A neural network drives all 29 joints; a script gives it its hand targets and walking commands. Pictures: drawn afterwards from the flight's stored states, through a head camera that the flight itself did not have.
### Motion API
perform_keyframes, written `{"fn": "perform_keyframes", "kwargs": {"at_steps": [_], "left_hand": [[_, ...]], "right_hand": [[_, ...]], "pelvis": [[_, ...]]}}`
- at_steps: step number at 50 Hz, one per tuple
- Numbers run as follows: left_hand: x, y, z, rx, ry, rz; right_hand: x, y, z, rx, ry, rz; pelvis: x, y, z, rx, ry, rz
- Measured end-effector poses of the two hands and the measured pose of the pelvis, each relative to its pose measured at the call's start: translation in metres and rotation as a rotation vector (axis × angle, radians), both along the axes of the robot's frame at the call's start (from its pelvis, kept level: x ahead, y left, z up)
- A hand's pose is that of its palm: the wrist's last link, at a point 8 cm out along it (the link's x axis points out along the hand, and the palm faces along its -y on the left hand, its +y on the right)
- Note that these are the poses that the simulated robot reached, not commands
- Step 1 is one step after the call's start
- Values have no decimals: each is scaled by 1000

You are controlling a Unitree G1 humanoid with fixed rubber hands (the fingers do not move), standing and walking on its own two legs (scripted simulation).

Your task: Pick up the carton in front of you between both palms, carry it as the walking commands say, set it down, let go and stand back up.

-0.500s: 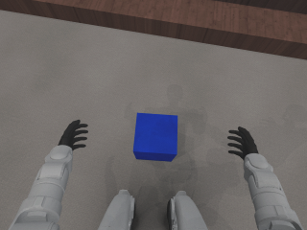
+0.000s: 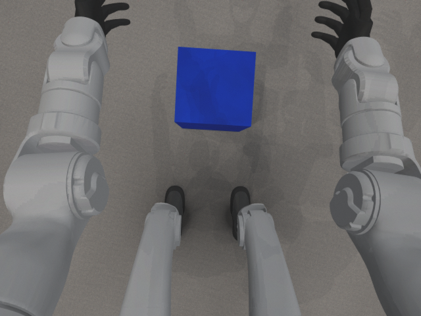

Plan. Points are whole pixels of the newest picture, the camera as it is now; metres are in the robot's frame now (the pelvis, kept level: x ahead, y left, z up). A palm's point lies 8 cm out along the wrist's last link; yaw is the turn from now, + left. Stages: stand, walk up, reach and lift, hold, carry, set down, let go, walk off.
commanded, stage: reach and lift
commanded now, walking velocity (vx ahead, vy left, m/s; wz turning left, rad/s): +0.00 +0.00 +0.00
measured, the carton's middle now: (213, 96) +0.54 -0.01 -0.53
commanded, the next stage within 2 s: none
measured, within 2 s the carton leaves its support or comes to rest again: leaves its support in 1.78 s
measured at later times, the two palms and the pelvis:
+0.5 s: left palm (135, 76) +0.54 +0.18 -0.32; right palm (296, 85) +0.52 -0.21 -0.32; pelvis +0.00 +0.00 -0.16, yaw -1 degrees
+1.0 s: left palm (151, 87) +0.54 +0.17 -0.46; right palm (275, 94) +0.53 -0.19 -0.46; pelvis -0.02 +0.00 -0.28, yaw +0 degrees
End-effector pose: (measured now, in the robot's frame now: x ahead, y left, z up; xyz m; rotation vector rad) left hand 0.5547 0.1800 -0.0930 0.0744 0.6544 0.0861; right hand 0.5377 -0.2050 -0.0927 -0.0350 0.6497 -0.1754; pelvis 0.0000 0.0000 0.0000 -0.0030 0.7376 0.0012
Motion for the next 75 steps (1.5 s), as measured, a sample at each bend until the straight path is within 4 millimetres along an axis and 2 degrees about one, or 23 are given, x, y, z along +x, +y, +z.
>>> {"fn": "perform_keyframes", "kwargs": {"at_steps": [7, 10, 14, 23, 30, 36, 44, 49, 56, 65, 70, 75], "left_hand": [[6, -1, -38, -5, -2, 11], [3, -2, -62, -6, 12, 17], [-5, -3, -106, -4, 36, 24], [-14, 1, -212, 11, 32, 30], [-14, -1, -266, 5, 17, 28], [-14, -5, -302, 0, 45, 25], [-17, -8, -353, -8, 82, 18], [-13, -7, -367, -1, 77, 11], [1, -14, -361, -8, 44, -6], [-8, -21, -361, -16, 61, -15], [-9, -39, -359, -43, 61, -49], [-7, -41, -358, -21, 70, -31]], "right_hand": [[6, 4, -38, 3, 1, -11], [3, 4, -62, 3, 14, -15], [-4, 4, -104, 1, 37, -19], [-13, 0, -209, -14, 38, -17], [-13, 1, -265, -9, 27, -16], [-13, 6, -301, 4, 54, -16], [-14, 10, -352, 5, 96, -1], [-9, 12, -366, 6, 91, -1], [1, 15, -361, 7, 59, 3], [-8, 22, -360, 17, 72, 13], [-6, 39, -358, 41, 67, 43], [-5, 41, -357, 26, 76, 23]], "pelvis": [[23, 0, -7, -2, 112, 4], [29, 0, -21, -4, 159, 5], [31, 0, -50, -6, 207, 3], [11, 1, -142, -4, 198, -2], [-12, 2, -206, -3, 102, -3], [-26, 1, -239, -4, 26, -4], [-30, 0, -266, -4, -58, -2], [-24, 0, -275, -6, -87, -3], [-17, 1, -282, -9, -83, -3], [-21, 1, -280, -9, -74, -3], [-26, 2, -277, -9, -91, -3], [-29, 2, -276, -11, -113, -3]]}}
